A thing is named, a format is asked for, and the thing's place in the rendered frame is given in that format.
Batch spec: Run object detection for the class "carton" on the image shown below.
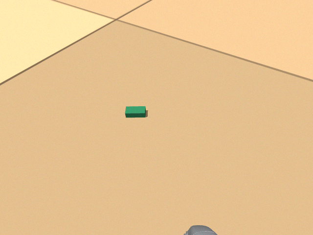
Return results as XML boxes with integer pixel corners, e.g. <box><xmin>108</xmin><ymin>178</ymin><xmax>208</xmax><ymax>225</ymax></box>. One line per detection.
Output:
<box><xmin>125</xmin><ymin>106</ymin><xmax>146</xmax><ymax>118</ymax></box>

